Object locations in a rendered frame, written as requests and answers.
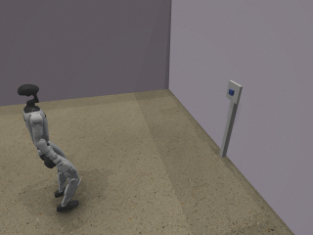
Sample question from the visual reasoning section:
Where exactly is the left robot shin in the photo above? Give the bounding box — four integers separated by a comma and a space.
57, 171, 67, 193

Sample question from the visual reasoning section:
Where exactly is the right robot forearm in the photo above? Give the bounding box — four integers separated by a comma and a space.
37, 140, 64, 166

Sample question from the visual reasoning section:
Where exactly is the robot right upper arm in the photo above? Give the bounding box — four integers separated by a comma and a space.
29, 113, 47, 148

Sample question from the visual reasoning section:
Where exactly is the right robot thigh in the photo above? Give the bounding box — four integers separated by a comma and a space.
43, 154, 79, 183

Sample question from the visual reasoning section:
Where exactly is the panel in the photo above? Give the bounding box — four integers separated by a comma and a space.
219, 80, 243, 158

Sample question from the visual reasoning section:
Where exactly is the right robot hand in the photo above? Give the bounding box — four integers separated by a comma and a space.
59, 162, 77, 178

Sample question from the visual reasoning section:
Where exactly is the button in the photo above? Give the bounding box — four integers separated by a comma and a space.
228, 89, 235, 96

